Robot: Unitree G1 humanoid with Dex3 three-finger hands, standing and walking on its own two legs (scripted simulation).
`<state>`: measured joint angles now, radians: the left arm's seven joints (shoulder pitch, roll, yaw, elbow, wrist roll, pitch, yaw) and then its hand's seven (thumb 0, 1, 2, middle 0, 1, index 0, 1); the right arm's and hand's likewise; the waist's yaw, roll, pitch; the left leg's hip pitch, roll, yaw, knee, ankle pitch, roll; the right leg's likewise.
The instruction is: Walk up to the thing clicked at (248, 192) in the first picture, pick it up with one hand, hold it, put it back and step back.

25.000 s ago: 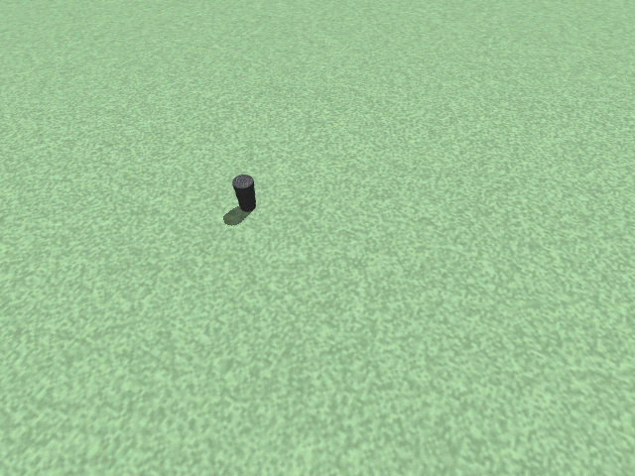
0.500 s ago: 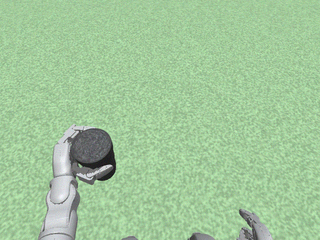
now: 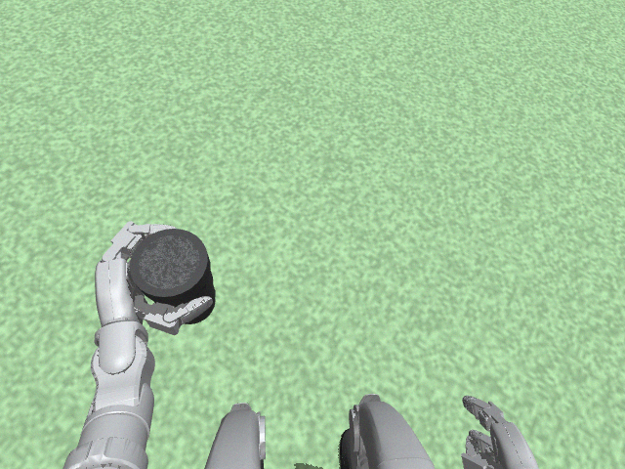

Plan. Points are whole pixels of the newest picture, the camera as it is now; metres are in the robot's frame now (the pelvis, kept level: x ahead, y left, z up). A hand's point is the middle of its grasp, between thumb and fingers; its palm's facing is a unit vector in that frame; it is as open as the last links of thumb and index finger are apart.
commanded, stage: crouch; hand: left
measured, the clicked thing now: (182, 284) +0.36 +0.17 -0.05
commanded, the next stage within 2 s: lower in 1.30 s
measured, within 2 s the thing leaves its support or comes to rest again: neither
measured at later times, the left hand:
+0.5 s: hand (193, 294) +0.42 +0.21 -0.27, palm faces +0.24 -0.97 -0.07, open 11.6 cm
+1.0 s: hand (203, 296) +0.47 +0.21 -0.41, palm faces +0.22 -0.97 -0.06, open 11.6 cm
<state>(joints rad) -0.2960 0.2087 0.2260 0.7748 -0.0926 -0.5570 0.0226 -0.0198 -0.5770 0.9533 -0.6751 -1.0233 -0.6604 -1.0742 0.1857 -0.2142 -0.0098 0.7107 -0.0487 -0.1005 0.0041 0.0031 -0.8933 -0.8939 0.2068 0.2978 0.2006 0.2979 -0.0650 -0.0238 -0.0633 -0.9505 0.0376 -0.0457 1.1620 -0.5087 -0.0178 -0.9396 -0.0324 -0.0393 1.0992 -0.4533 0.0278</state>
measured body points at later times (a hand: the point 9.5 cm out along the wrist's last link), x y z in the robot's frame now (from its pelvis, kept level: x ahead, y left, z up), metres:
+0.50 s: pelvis -0.05 +0.00 -0.21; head +0.16 +0.03 +0.19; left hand +0.40 +0.26 -0.26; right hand +0.04 -0.26 -0.34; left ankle +0.03 +0.13 -0.65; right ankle +0.04 -0.14 -0.65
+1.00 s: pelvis -0.07 +0.01 -0.34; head +0.17 +0.06 +0.04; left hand +0.45 +0.27 -0.40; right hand -0.06 -0.27 -0.43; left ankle +0.02 +0.13 -0.65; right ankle +0.04 -0.14 -0.65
